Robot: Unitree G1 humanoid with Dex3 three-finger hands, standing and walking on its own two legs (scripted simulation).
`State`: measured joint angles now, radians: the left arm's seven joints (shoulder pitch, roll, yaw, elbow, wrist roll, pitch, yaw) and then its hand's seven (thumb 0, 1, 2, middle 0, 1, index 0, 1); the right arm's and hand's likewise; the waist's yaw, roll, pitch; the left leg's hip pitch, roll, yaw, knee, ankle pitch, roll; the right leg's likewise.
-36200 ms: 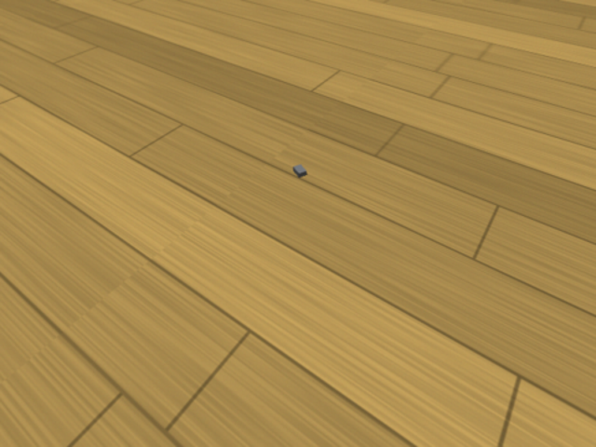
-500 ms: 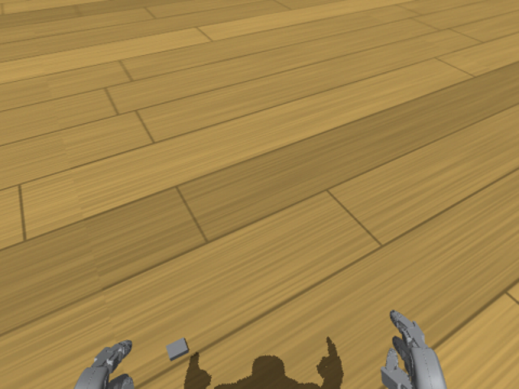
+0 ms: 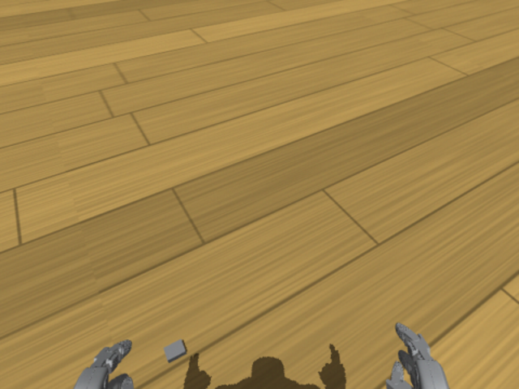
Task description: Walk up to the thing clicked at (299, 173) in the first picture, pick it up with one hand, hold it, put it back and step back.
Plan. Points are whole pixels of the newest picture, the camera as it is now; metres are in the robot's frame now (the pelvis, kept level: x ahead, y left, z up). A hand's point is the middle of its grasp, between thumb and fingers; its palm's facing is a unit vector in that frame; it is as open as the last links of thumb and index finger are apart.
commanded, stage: home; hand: left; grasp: from above
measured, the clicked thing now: (175, 350) +0.42 +0.27 -0.70
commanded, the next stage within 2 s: stand in 1.18 s
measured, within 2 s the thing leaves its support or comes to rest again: neither
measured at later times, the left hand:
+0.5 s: hand out of the picture +0.16 +0.18 -0.05, palm faces +0.04 -0.98 -0.21, open 7.4 cm
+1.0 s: hand out of the picture +0.16 +0.18 -0.05, palm faces +0.03 -0.98 -0.21, open 7.4 cm
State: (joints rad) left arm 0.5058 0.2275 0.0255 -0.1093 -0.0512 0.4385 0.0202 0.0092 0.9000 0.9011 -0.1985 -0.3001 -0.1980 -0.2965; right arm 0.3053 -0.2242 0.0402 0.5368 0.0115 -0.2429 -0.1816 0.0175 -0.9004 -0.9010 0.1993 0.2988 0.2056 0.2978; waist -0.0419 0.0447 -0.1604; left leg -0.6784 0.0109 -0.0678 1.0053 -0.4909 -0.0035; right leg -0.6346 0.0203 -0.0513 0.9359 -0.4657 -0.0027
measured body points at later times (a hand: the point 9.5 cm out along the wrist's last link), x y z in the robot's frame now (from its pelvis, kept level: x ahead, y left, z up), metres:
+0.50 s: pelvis +0.00 +0.00 +0.00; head +0.01 +0.01 +0.45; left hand +0.15 +0.24 -0.03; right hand +0.15 -0.24 -0.06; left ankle +0.01 +0.12 -0.68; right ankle +0.00 -0.12 -0.68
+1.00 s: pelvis +0.00 +0.00 +0.00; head +0.01 +0.01 +0.45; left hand +0.15 +0.24 -0.03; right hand +0.16 -0.24 -0.06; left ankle +0.01 +0.12 -0.68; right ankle +0.00 -0.12 -0.68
